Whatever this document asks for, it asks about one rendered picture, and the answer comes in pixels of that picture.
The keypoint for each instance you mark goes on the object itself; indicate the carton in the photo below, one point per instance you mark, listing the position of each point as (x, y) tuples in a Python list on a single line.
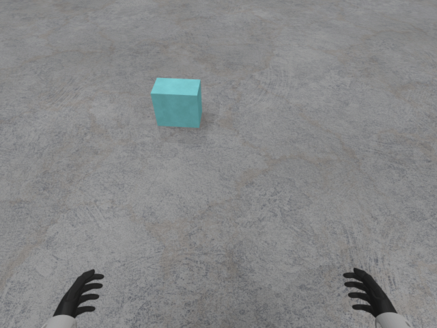
[(177, 102)]

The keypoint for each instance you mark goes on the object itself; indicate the robot right hand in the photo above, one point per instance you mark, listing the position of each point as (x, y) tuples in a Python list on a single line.
[(375, 296)]

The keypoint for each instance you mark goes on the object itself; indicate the robot left hand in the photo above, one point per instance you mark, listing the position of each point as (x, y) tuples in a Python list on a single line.
[(73, 298)]

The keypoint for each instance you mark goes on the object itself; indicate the robot right forearm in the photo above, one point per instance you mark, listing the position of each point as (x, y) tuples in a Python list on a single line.
[(391, 320)]

